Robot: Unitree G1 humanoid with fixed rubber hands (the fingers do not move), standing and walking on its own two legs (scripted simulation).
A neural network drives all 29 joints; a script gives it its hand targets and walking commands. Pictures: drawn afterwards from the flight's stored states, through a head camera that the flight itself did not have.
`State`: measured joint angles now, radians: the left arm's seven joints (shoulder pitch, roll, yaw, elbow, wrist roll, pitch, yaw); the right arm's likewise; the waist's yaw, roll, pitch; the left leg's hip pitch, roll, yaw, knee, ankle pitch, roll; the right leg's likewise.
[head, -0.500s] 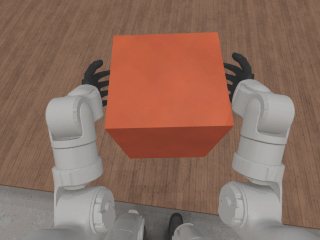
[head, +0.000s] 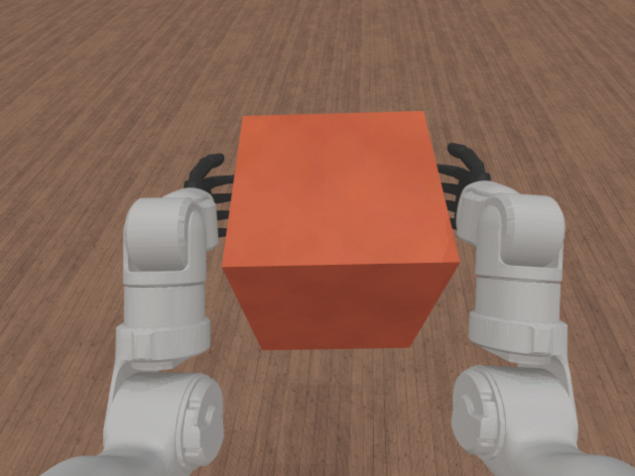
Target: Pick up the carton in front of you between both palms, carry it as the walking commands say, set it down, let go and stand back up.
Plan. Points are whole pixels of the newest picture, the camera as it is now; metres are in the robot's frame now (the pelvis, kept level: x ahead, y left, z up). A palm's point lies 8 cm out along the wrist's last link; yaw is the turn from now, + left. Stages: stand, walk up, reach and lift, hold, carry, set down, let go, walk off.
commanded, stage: carry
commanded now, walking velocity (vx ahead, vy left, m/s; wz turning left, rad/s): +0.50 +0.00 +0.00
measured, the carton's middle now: (334, 243) +0.39 -0.01 +0.10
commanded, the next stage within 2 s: none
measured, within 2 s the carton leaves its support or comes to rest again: neither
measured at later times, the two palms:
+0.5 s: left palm (272, 41) +0.61 +0.08 +0.26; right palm (503, 57) +0.56 -0.22 +0.26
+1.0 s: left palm out of the picture +0.81 +0.09 +0.27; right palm out of the picture +0.84 -0.21 +0.27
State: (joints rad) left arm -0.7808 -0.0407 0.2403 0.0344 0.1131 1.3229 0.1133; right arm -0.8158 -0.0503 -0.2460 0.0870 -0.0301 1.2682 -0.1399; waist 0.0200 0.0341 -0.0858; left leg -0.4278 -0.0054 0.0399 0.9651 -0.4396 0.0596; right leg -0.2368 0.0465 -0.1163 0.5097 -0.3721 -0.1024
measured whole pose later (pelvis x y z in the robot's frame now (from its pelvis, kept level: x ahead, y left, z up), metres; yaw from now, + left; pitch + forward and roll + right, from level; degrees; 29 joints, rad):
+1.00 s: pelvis +0.46 -0.07 +0.14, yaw +1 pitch +5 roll +1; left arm -0.80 -0.02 0.25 0.26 0.07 1.35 0.13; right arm -0.82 -0.01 -0.30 0.27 -0.10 1.31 -0.13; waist 0.06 0.01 -0.06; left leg -0.68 0.06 0.03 0.98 -0.24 0.02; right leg -0.31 0.03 -0.11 0.40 -0.18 -0.10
